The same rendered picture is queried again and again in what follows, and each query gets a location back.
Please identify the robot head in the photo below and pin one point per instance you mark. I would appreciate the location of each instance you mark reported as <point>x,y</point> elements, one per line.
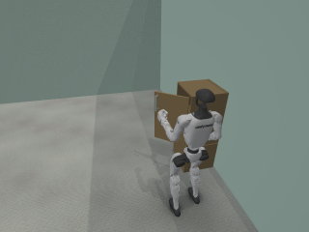
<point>205,96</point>

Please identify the left robot upper arm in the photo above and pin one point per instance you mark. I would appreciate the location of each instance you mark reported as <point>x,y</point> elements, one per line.
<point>182,122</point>

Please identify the left robot shin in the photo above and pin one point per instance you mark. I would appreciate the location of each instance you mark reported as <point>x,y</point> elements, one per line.
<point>175,192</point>

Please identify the cupboard door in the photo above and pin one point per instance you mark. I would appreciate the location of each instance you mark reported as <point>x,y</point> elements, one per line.
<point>176,106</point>

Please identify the robot left forearm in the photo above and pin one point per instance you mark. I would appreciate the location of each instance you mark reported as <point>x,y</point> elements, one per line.
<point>168,129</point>

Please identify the robot left hand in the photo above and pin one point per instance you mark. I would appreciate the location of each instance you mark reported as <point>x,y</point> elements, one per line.
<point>162,114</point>

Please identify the handle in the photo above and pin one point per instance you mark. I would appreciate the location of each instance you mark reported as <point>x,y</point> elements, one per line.
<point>155,103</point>

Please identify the right robot upper arm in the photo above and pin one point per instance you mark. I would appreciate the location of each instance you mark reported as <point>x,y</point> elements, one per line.
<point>217,126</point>

